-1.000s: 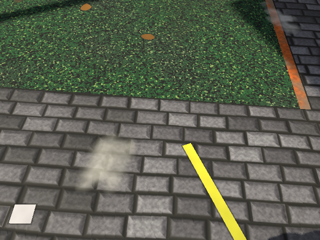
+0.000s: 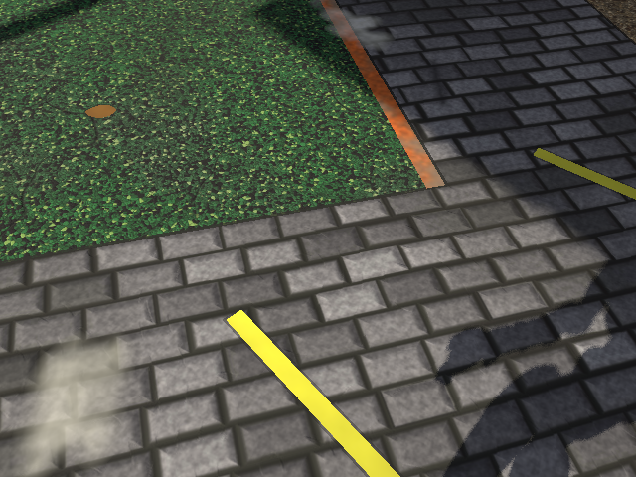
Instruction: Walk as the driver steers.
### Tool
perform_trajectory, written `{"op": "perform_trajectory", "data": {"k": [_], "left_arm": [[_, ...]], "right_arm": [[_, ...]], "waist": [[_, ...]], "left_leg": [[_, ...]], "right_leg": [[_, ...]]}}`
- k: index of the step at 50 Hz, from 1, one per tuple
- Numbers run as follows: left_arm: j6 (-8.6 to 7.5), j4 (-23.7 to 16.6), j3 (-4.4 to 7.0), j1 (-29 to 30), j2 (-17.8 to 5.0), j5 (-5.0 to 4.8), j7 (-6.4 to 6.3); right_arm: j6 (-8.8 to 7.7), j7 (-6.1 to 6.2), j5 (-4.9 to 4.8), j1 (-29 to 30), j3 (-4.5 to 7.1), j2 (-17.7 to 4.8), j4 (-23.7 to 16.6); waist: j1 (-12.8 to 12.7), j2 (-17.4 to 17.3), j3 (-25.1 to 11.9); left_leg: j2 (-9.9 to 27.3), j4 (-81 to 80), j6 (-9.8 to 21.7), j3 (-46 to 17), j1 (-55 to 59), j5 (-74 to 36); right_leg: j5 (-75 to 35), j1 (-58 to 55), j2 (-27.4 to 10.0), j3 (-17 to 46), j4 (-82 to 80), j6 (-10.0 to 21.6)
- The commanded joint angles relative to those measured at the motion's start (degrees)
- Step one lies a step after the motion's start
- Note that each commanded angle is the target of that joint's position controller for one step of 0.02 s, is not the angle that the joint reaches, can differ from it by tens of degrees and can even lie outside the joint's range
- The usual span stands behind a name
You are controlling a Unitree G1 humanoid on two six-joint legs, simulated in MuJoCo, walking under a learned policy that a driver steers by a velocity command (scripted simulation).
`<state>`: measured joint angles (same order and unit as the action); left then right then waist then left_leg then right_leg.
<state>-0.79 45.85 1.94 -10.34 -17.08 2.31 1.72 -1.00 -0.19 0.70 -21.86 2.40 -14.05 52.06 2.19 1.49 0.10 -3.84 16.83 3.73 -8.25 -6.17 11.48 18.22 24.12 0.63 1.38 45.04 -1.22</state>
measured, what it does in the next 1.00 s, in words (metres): walks ahead: right foot, then left foot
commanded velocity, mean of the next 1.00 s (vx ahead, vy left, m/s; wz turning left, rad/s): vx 0.18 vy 0.00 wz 0.27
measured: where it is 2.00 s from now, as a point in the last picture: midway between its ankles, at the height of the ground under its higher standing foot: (300, 453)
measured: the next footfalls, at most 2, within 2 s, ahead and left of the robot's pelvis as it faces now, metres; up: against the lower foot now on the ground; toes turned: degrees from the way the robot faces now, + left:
right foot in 0.16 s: +0.15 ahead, -0.13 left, +0.00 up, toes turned +8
left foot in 0.60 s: +0.32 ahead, +0.10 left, +0.00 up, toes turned +20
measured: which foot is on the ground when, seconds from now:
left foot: down 0.00-0.16, up 0.18-0.58, down 0.60-1.00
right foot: up 0.00-0.14, down 0.16-0.58, up 0.60-1.00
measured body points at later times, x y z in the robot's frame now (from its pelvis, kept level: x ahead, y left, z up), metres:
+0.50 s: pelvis +0.17 -0.03 -0.01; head +0.23 -0.03 +0.44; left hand +0.12 +0.24 -0.13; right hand +0.41 -0.22 -0.13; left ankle +0.25 +0.10 -0.71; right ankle +0.11 -0.13 -0.75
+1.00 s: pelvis +0.25 -0.01 -0.02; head +0.27 -0.01 +0.43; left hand +0.25 +0.26 -0.15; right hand +0.43 -0.22 -0.15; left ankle +0.28 +0.08 -0.75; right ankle +0.26 -0.11 -0.73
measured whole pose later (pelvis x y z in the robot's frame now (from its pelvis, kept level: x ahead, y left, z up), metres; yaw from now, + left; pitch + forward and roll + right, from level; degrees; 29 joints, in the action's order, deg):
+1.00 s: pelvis +0.25 -0.01 -0.02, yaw +14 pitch -1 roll +1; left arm 3.3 49.0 2.0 -15.3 -13.3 1.1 -0.3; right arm 1.4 2.0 1.4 -9.0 1.6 -13.2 47.9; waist -0.7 0.0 2.3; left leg -1.4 27.3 4.5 7.8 -16.9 10.0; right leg 25.1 17.6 -0.8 -1.6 42.5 1.2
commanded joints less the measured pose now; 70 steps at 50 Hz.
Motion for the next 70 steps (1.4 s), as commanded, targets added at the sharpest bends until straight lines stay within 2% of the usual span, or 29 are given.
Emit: {"op": "perform_trajectory", "data": {"k": [1,4,7,8,9,10,11,13,16,18,25,29,30,31,32,34,35,39,44,48,51,52,53,54,55,57,59,62,70], "left_arm": [[-1.42,-6.1,0.35,9.0,-2.9,-0.53,-0.04],[-1.95,-7.1,0.27,9.4,-3.3,-1.2,-0.42],[-3.16,-3.9,0.98,-1.8,-4.7,-1.35,-1.92],[-3.74,-2.9,2.1,-8.5,-8.9,-0.56,-2.95],[-3.36,-2.8,3.82,-13.9,-16.7,0.5,-3.6],[-2.81,-2.2,3.95,-11.9,-15.4,0.56,-3.58],[-2.9,-3.5,2.58,-7.8,-9.9,0.07,-3.23],[-3.73,-4.2,1.04,-4.2,-4.4,-0.31,-3.0],[-4.48,-2.9,0.8,-6.9,-3.9,-1.03,-2.75],[-4.24,-2.2,0.93,-8.0,-4.0,-1.3,-2.73],[-2.69,-0.6,1.45,-7.7,-5.2,-1.84,-3.44],[-1.93,0.4,1.79,-8.3,-6.6,-2.59,-3.45],[-1.88,-1.1,1.18,-10.8,-4.8,-2.38,-3.2],[-0.9,-2.7,-0.1,-16.6,0.1,-3.22,-2.9],[0.71,-0.6,0.8,-13.4,-3.9,-1.25,-3.1],[1.13,-1.3,0.58,-7.6,-3.0,-1.19,-3.05],[1.61,-0.5,0.57,-8.0,-2.8,-0.84,-3.0],[3.47,3.5,-0.09,-13.5,0.1,-1.39,-2.34],[4.12,1.3,0.9,-6.8,-1.7,-1.09,-2.27],[3.6,0.3,0.95,-6.1,-0.3,-1.2,-2.08],[2.86,0.7,0.92,-9.7,0.6,-1.26,-1.91],[2.41,0.4,1.19,-10.0,-0.9,-0.92,-1.81],[1.82,-0.6,2.2,-10.3,-5.7,-0.06,-2.06],[2.03,-0.7,3.95,-10.8,-11.7,-0.66,-2.29],[2.0,-0.2,3.73,-12.4,-9.6,-0.5,-2.68],[2.34,-0.8,3.38,-7.8,-6.5,-1.24,-2.7],[2.01,-1.8,3.02,-6.7,-4.7,-1.6,-2.49],[0.58,-0.4,3.56,-11.3,-5.5,-1.74,-2.11],[-1.14,0.8,4.76,-15.3,-7.8,-1.15,-1.74]], "right_arm": [[-1.07,0.17,0.16,-1.1,3.18,-10.6,-2.4],[-1.14,-0.17,0.54,-0.8,3.92,-11.5,-3.1],[-1.33,-0.12,0.16,3.4,4.13,-10.9,-4.8],[-2.02,-0.21,-0.36,4.1,3.39,-8.1,-5.9],[-2.5,-0.48,-1.59,5.0,1.94,-2.8,-9.2],[-1.7,-0.18,0.09,2.8,2.45,-6.9,-8.3],[-1.33,-0.51,0.81,3.0,2.86,-8.2,-7.1],[-0.74,-1.34,0.87,3.4,2.76,-6.5,-5.8],[0.82,-2.05,1.25,4.0,2.83,-5.9,-6.5],[1.38,-2.75,0.89,7.6,2.39,-5.0,-8.2],[1.5,-4.18,1.48,16.4,0.45,-3.2,-12.8],[-0.27,-2.57,2.88,5.4,1.5,-6.3,-9.9],[-0.93,-1.69,3.35,1.2,2.56,-11.2,-9.7],[-0.5,-0.92,1.3,2.5,3.34,-15.3,-11.0],[0.46,0.05,-1.6,1.7,2.85,-11.1,-10.9],[1.13,0.88,-0.94,10.5,0.75,-5.5,-11.1],[1.03,1.26,-0.66,12.9,-0.04,-3.8,-11.0],[-0.2,1.29,1.26,13.9,-1.0,-3.2,-8.5],[1.17,1.75,0.8,13.0,0.65,-7.4,-7.5],[1.97,2.48,0.8,12.4,1.29,-7.4,-7.0],[2.44,2.93,0.22,13.5,1.88,-8.2,-6.7],[2.61,2.91,0.27,12.3,2.09,-8.0,-6.2],[2.89,2.54,0.42,10.6,1.64,-5.0,-7.2],[3.18,3.18,-0.05,16.1,1.32,-4.3,-10.1],[3.64,3.05,0.69,16.7,1.39,-4.9,-10.0],[3.17,1.59,0.71,13.7,1.8,-5.8,-8.3],[2.41,0.16,2.0,14.2,2.29,-7.4,-7.9],[1.41,-0.52,1.61,16.8,2.01,-6.4,-8.7],[-0.51,-0.81,0.92,23.1,1.1,-6.1,-11.7]], "waist": [[1.7,-9.3,3.2],[1.3,-9.3,2.6],[-5.4,-5.5,0.3],[-8.6,0.5,-3.1],[-10.3,15.7,-8.6],[-6.7,11.1,-4.5],[-4.6,3.9,1.7],[-2.7,1.9,4.6],[-1.7,5.5,0.1],[-2.0,6.0,-0.2],[-3.2,6.3,0.2],[2.0,1.4,-6.2],[3.1,-7.0,-11.8],[-0.9,-14.6,-21.2],[2.0,-4.7,-22.0],[-1.0,-4.2,-5.6],[-2.6,-4.7,-3.2],[-4.6,-6.1,-4.2],[-2.2,-8.0,-1.8],[-1.9,-6.8,-1.1],[-4.3,-6.1,-1.9],[-4.4,-2.9,-0.5],[-3.1,9.1,-0.7],[-5.4,16.7,5.1],[-4.7,8.0,4.9],[-1.7,2.9,3.2],[-2.6,5.2,2.3],[-4.4,2.7,2.0],[-7.4,5.2,2.9]], "left_leg": [[11.8,-6.9,10.2,-15.8,1.1,10.8],[11.8,-4.1,9.7,-17.6,-2.9,9.4],[7.0,4.4,5.1,-15.8,-16.5,7.7],[3.0,15.0,2.7,-10.9,-23.5,11.4],[-4.8,32.6,0.4,0.1,-33.1,20.8],[-0.4,42.4,0.8,1.6,-35.5,20.2],[2.3,45.1,1.3,0.9,-34.9,15.2],[4.8,44.4,-0.4,2.5,-31.5,8.7],[3.5,47.4,-2.4,5.9,-30.2,6.4],[3.2,45.3,-3.3,7.1,-31.9,4.1],[2.3,21.6,-1.5,13.2,-20.3,-4.2],[-0.6,8.0,3.6,12.0,-2.6,-11.3],[12.9,9.1,7.4,-1.6,10.8,-34.7],[30.5,11.9,19.4,-22.0,21.1,-62.3],[26.7,9.4,19.5,-16.6,15.0,-49.0],[20.3,2.5,14.7,-8.9,0.7,-31.8],[17.7,0.7,12.1,-5.3,-3.6,-29.8],[14.3,-1.3,8.7,3.5,-10.5,-24.5],[16.9,-2.8,9.5,1.0,-9.6,-1.5],[19.1,-1.0,10.3,0.7,-8.1,-1.0],[18.3,4.5,7.1,4.0,-9.7,-4.1],[16.5,8.9,3.7,6.4,-12.2,-2.2],[10.2,22.4,-0.8,12.7,-19.1,7.8],[0.4,30.0,-3.2,13.4,-28.1,21.8],[2.8,39.1,-3.6,7.8,-26.7,20.6],[4.0,40.4,-3.4,6.2,-28.6,11.8],[4.4,41.1,-4.1,6.7,-31.8,7.1],[4.8,37.4,-5.6,6.6,-34.9,3.9],[4.0,22.8,-6.6,6.9,-29.9,4.0]], "right_leg": [[-0.3,7.4,0.4,-1.3,-5.2,-1.1],[-0.1,1.1,1.2,-1.1,-11.2,-0.4],[-6.1,-22.5,1.5,-0.3,-21.8,1.0],[1.4,-32.7,-7.0,7.8,-25.2,2.5],[24.1,-39.4,-22.8,31.6,-34.7,7.1],[30.4,-31.5,-26.1,39.5,-36.6,10.0],[23.3,-25.7,-23.4,33.3,-35.8,10.3],[-6.3,-21.5,-17.4,16.4,-34.4,8.7],[-47.5,-23.9,-14.3,3.3,-27.7,8.1],[-52.3,-24.6,-14.1,-0.4,-27.5,8.6],[-50.5,-21.0,-12.8,-8.5,-24.0,8.1],[-47.0,-18.1,-11.0,-9.7,-2.5,6.2],[-19.7,-6.9,-7.9,-11.3,13.4,3.8],[23.0,4.7,1.5,-6.8,29.1,2.1],[17.9,2.8,-1.6,0.2,29.4,1.6],[12.0,5.2,-3.8,0.0,23.5,1.3],[9.1,2.0,-4.5,0.1,19.3,1.0],[6.2,-9.6,-2.1,-0.9,6.9,0.6],[6.2,-5.7,-1.4,-2.2,3.0,1.4],[8.2,-5.2,-1.2,-3.6,-0.3,2.4],[2.1,-12.4,0.1,-4.9,-13.7,4.5],[-1.7,-14.3,-1.4,-0.4,-21.8,5.8],[-4.0,-17.0,-13.3,17.4,-31.0,8.5],[-18.0,-11.7,-23.0,30.9,-33.0,16.0],[-23.4,-11.4,-21.1,27.1,-31.4,18.2],[-0.4,-14.1,-13.1,20.5,-32.7,14.9],[8.5,-18.9,-10.5,21.0,-35.5,14.5],[5.1,-24.4,-10.4,21.6,-35.7,15.0],[1.8,-21.4,-9.3,23.8,-33.0,16.3]]}}
Keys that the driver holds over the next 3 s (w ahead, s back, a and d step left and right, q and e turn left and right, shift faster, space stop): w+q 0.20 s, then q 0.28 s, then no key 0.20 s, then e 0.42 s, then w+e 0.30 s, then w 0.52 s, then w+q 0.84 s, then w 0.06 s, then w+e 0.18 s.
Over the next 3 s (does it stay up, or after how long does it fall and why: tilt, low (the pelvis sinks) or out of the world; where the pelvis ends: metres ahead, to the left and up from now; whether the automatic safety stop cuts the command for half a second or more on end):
stays up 1.11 0.09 -0.01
